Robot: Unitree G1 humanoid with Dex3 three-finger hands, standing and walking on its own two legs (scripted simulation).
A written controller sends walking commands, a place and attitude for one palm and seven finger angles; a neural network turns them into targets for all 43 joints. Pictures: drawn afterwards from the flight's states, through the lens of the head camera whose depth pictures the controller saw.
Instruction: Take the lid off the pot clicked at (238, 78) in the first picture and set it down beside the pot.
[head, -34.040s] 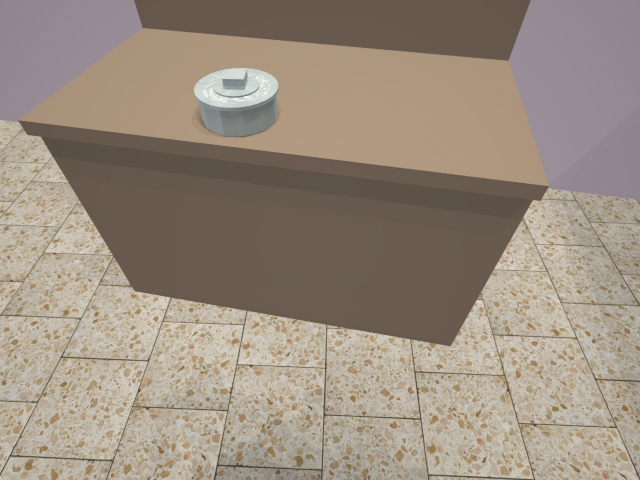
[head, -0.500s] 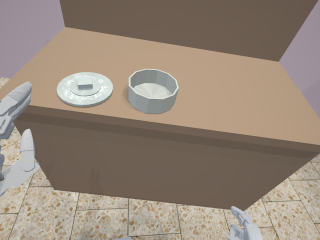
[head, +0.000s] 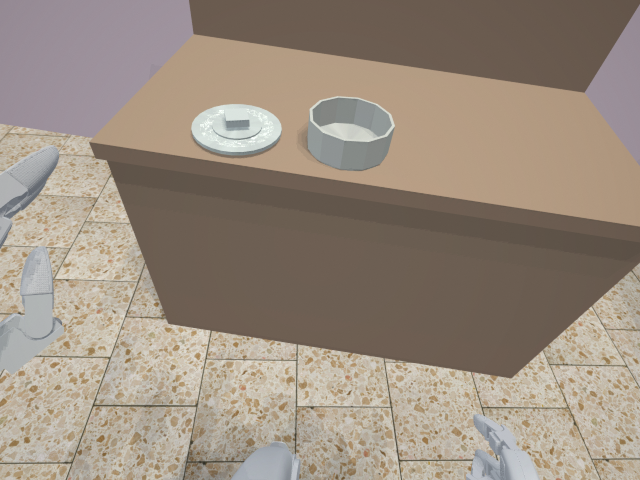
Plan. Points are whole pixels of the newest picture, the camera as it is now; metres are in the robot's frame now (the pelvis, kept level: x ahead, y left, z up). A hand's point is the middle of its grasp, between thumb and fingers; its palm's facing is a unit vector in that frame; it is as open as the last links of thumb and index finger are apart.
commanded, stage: stop stepping back and stand still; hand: left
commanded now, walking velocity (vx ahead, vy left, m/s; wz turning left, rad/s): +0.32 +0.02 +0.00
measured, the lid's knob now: (236, 117) +0.78 +0.24 +0.04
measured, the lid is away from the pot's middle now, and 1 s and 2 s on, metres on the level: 0.24 0.24 0.24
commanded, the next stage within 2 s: let the arm hang, fingers relaxed in 1.66 s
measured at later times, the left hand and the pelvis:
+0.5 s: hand out of the picture +0.15 +0.30 +0.24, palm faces +0.37 -0.73 -0.58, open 7.4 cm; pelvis -0.04 +0.07 +0.00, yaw +3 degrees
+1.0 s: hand out of the picture +0.06 +0.25 -0.18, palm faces +0.15 -0.97 -0.22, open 7.1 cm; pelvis +0.04 +0.06 +0.00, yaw +9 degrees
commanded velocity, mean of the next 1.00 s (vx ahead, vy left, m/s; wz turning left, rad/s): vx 0.05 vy -0.08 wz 0.00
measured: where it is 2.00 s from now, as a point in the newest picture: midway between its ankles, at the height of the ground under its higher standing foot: outside the picture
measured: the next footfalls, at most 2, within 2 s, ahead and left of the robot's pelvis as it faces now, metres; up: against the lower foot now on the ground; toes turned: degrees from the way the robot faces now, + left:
left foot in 0.18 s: -0.08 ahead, +0.16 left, +0.00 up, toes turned +3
right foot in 0.50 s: +0.02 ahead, -0.05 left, +0.00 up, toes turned -1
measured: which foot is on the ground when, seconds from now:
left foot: up 0.00-0.16, down 0.18-0.48, up 0.50-0.62, down 0.64-1.00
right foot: down 0.00-0.20, up 0.22-0.48, down 0.50-0.62, up 0.64-0.84, down 0.86-1.00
